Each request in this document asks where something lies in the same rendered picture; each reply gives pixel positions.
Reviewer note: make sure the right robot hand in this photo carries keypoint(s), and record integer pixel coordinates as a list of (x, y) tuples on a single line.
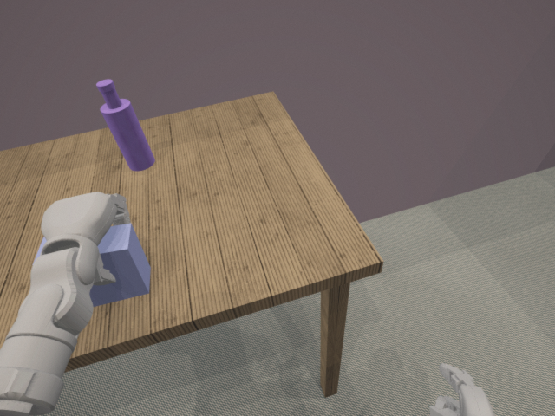
[(472, 399)]

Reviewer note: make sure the sponge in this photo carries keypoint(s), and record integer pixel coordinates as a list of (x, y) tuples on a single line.
[(121, 254)]

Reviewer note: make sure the left robot hand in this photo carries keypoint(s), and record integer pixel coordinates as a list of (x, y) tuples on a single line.
[(89, 215)]

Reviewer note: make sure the table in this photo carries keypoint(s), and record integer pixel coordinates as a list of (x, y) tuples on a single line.
[(236, 215)]

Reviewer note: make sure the left robot forearm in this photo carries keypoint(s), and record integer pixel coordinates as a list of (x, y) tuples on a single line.
[(58, 307)]

